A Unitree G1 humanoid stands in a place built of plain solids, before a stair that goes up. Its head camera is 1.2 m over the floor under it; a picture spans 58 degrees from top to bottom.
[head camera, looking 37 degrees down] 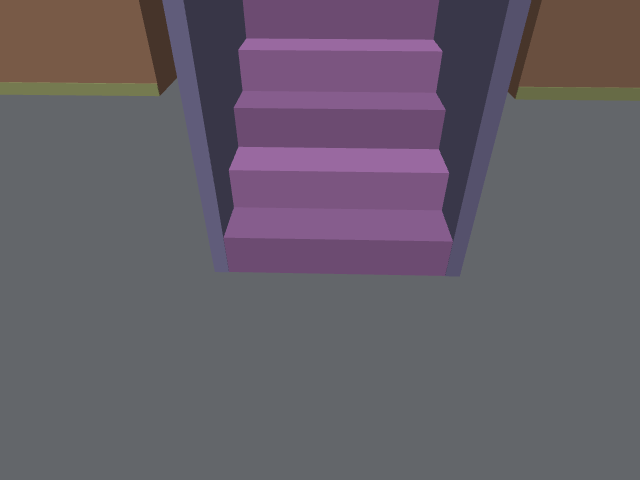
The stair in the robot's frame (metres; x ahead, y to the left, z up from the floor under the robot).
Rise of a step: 0.18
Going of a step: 0.22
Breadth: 0.90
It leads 2 degrees to the right of straight ahead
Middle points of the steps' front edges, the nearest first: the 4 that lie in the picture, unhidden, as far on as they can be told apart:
1.36 -0.07 0.18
1.58 -0.08 0.36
1.80 -0.08 0.54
2.02 -0.09 0.72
